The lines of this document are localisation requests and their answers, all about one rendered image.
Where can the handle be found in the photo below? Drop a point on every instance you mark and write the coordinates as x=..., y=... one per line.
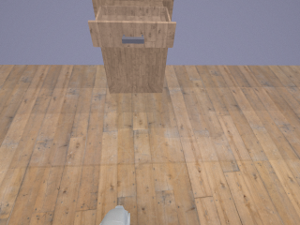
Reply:
x=132, y=40

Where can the cabinet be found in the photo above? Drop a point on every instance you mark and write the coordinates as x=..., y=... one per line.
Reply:
x=134, y=70

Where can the drawer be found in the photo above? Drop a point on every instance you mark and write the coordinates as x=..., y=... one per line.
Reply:
x=112, y=22

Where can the left robot thigh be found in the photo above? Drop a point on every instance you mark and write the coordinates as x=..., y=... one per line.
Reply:
x=116, y=216

